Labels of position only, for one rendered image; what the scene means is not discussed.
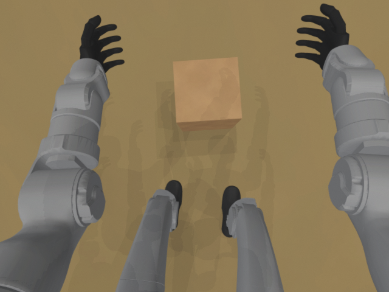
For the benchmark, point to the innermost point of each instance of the right robot foot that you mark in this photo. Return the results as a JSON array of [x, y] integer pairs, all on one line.
[[230, 195]]

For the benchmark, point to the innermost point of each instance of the right robot hand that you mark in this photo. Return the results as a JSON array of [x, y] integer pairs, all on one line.
[[333, 35]]

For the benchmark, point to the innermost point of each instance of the robot left thigh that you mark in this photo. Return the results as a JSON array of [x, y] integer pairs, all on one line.
[[144, 269]]

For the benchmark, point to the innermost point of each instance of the robot right upper arm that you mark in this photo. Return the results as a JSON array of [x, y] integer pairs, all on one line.
[[360, 186]]

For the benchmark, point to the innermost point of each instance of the left robot forearm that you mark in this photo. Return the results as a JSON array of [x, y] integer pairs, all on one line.
[[76, 119]]

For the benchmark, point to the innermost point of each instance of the right robot forearm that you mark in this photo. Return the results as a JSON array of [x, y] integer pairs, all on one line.
[[360, 102]]

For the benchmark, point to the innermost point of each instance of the robot left upper arm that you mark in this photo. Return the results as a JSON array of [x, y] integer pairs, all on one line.
[[55, 206]]

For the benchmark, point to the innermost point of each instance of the carton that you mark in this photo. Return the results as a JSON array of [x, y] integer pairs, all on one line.
[[207, 94]]

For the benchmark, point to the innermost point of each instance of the left robot hand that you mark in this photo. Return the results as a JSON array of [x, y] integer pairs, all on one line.
[[91, 47]]

